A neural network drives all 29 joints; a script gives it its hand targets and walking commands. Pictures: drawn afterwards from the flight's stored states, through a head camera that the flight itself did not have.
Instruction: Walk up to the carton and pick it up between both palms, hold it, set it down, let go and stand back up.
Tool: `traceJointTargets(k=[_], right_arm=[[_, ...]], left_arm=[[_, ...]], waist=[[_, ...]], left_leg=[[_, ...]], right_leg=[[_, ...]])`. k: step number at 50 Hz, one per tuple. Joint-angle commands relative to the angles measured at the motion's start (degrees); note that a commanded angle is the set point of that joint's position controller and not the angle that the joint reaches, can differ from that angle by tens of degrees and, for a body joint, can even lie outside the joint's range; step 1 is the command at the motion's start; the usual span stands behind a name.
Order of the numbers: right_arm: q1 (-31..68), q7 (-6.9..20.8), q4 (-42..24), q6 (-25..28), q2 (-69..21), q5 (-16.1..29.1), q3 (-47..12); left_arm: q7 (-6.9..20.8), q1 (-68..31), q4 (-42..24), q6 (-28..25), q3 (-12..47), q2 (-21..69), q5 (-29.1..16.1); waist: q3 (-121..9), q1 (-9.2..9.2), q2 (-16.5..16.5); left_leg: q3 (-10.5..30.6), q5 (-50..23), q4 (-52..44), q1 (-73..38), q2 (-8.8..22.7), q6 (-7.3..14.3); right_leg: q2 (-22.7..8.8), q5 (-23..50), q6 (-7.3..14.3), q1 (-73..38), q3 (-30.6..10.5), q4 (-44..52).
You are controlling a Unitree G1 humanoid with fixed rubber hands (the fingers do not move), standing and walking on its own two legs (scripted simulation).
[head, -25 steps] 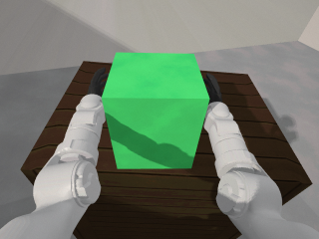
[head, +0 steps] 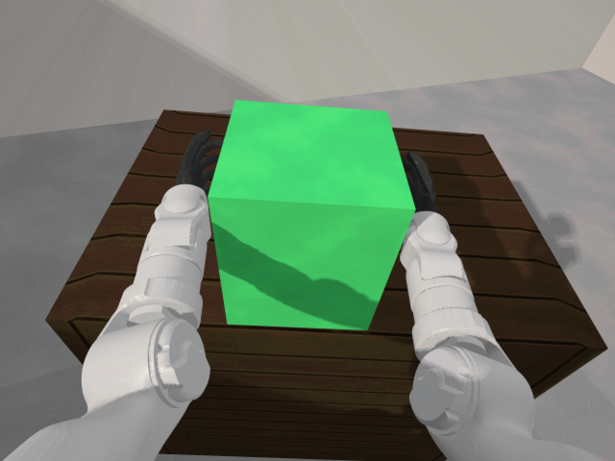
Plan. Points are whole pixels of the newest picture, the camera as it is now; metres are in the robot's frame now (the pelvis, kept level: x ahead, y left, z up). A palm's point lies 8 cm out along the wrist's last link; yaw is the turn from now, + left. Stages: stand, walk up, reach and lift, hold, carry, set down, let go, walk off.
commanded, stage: set down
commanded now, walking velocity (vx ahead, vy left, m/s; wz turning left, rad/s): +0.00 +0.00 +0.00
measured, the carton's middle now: (304, 220) +0.44 +0.02 +0.10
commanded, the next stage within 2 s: none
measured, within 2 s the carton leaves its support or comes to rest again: neither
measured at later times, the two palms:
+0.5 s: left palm (192, 190) +0.43 +0.17 +0.15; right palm (418, 212) +0.42 -0.13 +0.14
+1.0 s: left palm (193, 192) +0.44 +0.17 +0.14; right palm (418, 214) +0.42 -0.13 +0.14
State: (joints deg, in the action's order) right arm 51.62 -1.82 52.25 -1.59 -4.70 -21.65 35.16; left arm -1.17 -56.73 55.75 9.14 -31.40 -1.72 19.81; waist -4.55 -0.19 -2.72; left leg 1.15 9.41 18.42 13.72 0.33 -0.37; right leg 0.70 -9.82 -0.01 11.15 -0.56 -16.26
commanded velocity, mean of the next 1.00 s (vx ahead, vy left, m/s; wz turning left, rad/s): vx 0.00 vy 0.00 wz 0.00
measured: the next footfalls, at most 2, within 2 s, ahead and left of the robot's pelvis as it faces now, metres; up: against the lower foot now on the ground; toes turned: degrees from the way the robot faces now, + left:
none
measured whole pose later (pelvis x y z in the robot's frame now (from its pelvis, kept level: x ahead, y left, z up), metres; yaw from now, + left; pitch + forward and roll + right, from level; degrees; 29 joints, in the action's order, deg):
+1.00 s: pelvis +0.01 +0.00 +0.00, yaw -1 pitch +1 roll +0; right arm 49.1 1.3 44.8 1.7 -8.5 -25.3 37.9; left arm 3.6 -53.8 45.7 9.0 -36.3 2.1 25.3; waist 1.5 -0.6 -3.4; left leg -1.6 9.8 16.7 7.9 0.3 0.1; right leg -0.4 -10.9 -0.3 6.6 0.5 -16.6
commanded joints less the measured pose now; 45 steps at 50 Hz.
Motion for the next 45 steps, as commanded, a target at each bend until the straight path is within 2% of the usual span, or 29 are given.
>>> traceJointTargets(k=[1,5,7,8,9,10,13,16,21,23,26,27,28,30,32,34,35,38,41,43,44,45], right_arm=[[43.5,8.2,-5.0,4.7,-24.9,-0.4,-13.8],[40.1,8.1,-4.0,4.0,-25.0,-1.1,-13.2],[40.5,8.2,-5.0,4.2,-25.4,-1.0,-13.9],[40.3,8.3,-5.0,4.3,-25.9,-1.0,-13.9],[39.9,8.4,-5.1,4.3,-25.6,-1.1,-14.0],[39.7,8.6,-4.8,4.4,-25.4,-0.9,-13.7],[38.0,8.6,-4.2,4.6,-24.8,-2.1,-12.5],[36.6,8.4,-3.9,4.4,-24.2,-2.4,-12.0],[35.2,8.5,-4.4,4.6,-24.4,-2.7,-12.1],[34.1,8.6,-3.6,4.5,-24.3,-3.0,-11.6],[32.8,8.8,-3.5,3.9,-22.8,-3.1,-10.7],[32.5,8.8,-3.5,4.0,-23.9,-3.2,-10.6],[31.5,8.7,-3.5,3.9,-22.7,-3.2,-11.5],[31.2,8.7,-4.4,3.9,-24.8,-3.8,-11.3],[30.6,8.6,-4.6,3.8,-24.3,-3.6,-10.8],[30.5,8.9,-4.7,3.5,-24.0,-3.6,-10.9],[29.5,9.0,-4.1,3.4,-24.3,-4.0,-10.5],[29.3,9.2,-5.4,4.0,-24.3,-4.3,-10.9],[27.0,9.1,-4.2,3.4,-23.6,-4.7,-10.3],[26.7,9.2,-4.8,3.4,-24.3,-4.7,-10.5],[26.0,9.1,-4.5,3.6,-23.5,-4.6,-10.7],[26.2,9.3,-4.3,3.3,-24.3,-4.7,-10.3]], left_arm=[[6.6,-31.7,0.3,0.0,11.5,28.6,-0.5],[7.4,-29.0,0.3,0.8,9.6,27.2,0.9],[7.6,-28.3,-0.5,0.9,9.2,27.3,1.3],[7.6,-28.6,-0.9,0.7,9.4,27.4,1.6],[7.6,-27.6,-0.1,0.8,8.9,27.1,1.9],[7.5,-28.6,-1.3,0.5,9.3,26.4,1.8],[7.4,-27.5,-1.1,0.5,8.9,26.5,2.0],[7.7,-26.2,-0.9,0.8,8.0,25.9,2.4],[7.5,-25.0,-2.2,0.9,8.4,26.2,2.9],[7.5,-24.5,-2.3,0.8,7.9,25.9,3.4],[7.5,-22.7,-2.2,1.6,6.4,24.1,4.7],[7.7,-23.2,-2.6,1.5,7.0,24.4,4.6],[7.6,-22.8,-3.1,1.3,6.6,24.0,4.5],[8.4,-22.4,-2.3,1.3,6.7,25.1,4.4],[8.6,-21.6,-2.5,1.4,6.9,24.7,4.5],[8.7,-21.8,-2.9,1.6,6.7,25.1,4.9],[8.7,-21.5,-3.4,1.4,6.6,25.3,5.2],[8.3,-21.8,-4.3,0.8,7.2,24.3,4.8],[8.6,-19.8,-3.6,1.2,5.5,23.8,6.0],[8.9,-19.6,-4.5,1.3,5.8,25.0,5.9],[8.8,-19.1,-5.0,1.3,6.4,24.9,5.8],[8.9,-19.3,-4.6,1.4,5.6,25.0,6.3]], waist=[[-29.1,-0.52,3.2],[-24.7,-0.34,2.9],[-24.8,-0.84,2.2],[-25.7,-1.16,3.2],[-25.3,-1.30,2.5],[-25.5,-1.43,3.1],[-24.1,-0.73,2.6],[-21.3,-0.77,2.4],[-21.3,-0.88,2.6],[-20.5,-0.72,2.8],[-18.3,-1.69,2.8],[-18.2,-0.71,2.6],[-18.0,-1.60,2.5],[-15.9,-0.84,1.8],[-16.3,-0.77,3.2],[-15.6,-0.71,2.4],[-15.4,-0.92,3.4],[-18.2,-1.06,3.1],[-14.1,-1.11,1.9],[-14.2,-1.15,2.8],[-14.7,-0.59,3.1],[-13.6,-1.40,2.4]], left_leg=[[-8.3,-19.3,0.6,-11.9,-0.9,-4.0],[-9.0,-18.7,-0.1,-11.8,-1.3,-3.2],[-8.9,-19.0,-0.5,-12.0,-1.1,-3.0],[-8.9,-18.8,-0.5,-11.9,-1.2,-2.9],[-9.2,-18.5,-0.4,-10.7,-1.1,-2.7],[-9.4,-18.6,-0.3,-10.5,-1.1,-2.7],[-9.2,-19.5,-0.1,-11.7,-1.1,-2.9],[-9.4,-18.4,-0.6,-13.1,-0.9,-2.7],[-9.2,-20.7,0.2,-13.9,-0.9,-2.8],[-9.2,-20.4,0.2,-14.4,-1.0,-2.7],[-9.4,-19.1,-0.5,-14.6,-0.7,-2.4],[-9.7,-19.0,-0.6,-14.3,-0.7,-2.4],[-9.6,-19.6,-0.5,-13.6,-1.0,-2.1],[-9.8,-18.6,-0.8,-13.3,-1.5,-1.6],[-9.8,-17.8,-1.2,-13.1,-1.3,-1.7],[-9.5,-16.9,-1.3,-14.2,-1.1,-1.7],[-9.6,-16.7,-1.4,-14.3,-1.2,-1.7],[-9.6,-18.9,-1.0,-15.5,-1.0,-1.8],[-9.8,-19.8,-1.1,-14.9,-1.0,-1.1],[-9.7,-19.8,-1.2,-15.9,-1.0,-1.4],[-9.5,-20.9,-0.8,-16.2,-0.9,-1.6],[-9.4,-20.2,-0.7,-16.5,-1.0,-1.4]], right_leg=[[0.4,21.1,-4.1,-12.1,7.0,-1.7],[0.1,21.7,-4.6,-12.5,7.0,-1.5],[0.2,21.7,-4.7,-12.9,7.1,-1.6],[0.1,21.3,-4.5,-12.9,7.2,-1.6],[0.0,21.1,-4.6,-13.5,7.1,-1.7],[-0.1,21.0,-4.5,-14.0,6.7,-2.1],[0.2,21.2,-4.8,-13.1,7.1,-2.3],[0.4,18.0,-4.7,-11.4,7.4,-0.9],[0.5,19.6,-4.9,-11.0,7.6,-1.4],[0.4,17.8,-4.7,-10.4,7.5,-0.9],[0.2,15.5,-4.6,-9.1,7.7,-0.4],[0.3,16.2,-4.8,-10.1,7.6,-0.7],[0.5,17.1,-4.9,-10.3,7.7,-1.2],[0.3,16.3,-5.2,-10.6,7.7,-0.6],[0.1,15.5,-5.0,-10.7,7.3,-0.5],[0.1,13.6,-4.8,-9.7,7.6,0.1],[0.1,12.3,-4.7,-9.5,7.6,0.2],[0.3,13.5,-5.0,-8.3,7.8,0.2],[0.3,14.4,-5.1,-8.5,7.8,-0.2],[0.5,13.9,-5.2,-8.8,7.9,0.2],[0.5,13.7,-4.9,-8.3,8.0,0.0],[0.4,12.3,-4.9,-7.6,7.8,0.4]])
